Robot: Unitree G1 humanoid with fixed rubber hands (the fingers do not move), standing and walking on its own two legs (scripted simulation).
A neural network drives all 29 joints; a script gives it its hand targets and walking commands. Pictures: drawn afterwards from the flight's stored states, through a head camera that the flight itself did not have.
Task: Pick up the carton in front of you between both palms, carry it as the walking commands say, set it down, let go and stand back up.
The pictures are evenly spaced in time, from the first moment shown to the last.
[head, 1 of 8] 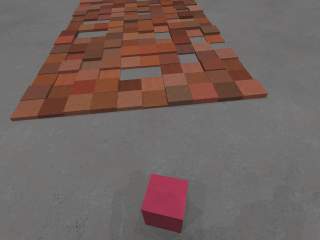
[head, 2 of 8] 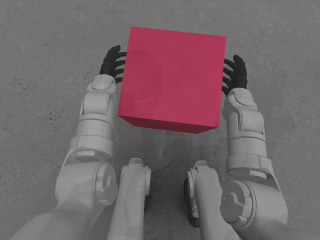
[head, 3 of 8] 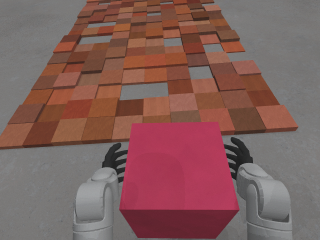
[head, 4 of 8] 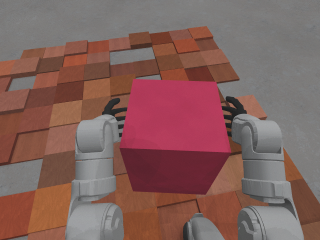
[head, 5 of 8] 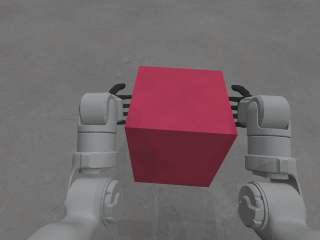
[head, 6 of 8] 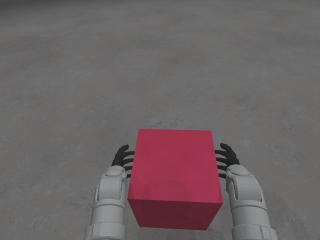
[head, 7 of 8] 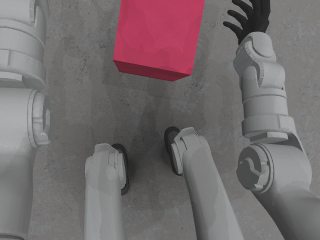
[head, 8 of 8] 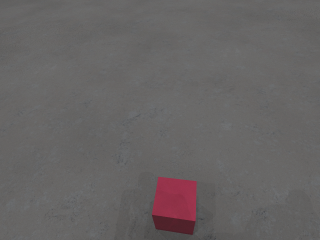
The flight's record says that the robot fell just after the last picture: no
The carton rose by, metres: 0.79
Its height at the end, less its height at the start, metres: +0.00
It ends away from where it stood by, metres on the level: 6.06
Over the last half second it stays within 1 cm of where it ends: yes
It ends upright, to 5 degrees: yes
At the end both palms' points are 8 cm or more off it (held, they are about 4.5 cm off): yes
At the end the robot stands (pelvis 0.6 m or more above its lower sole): yes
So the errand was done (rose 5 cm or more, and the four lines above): yes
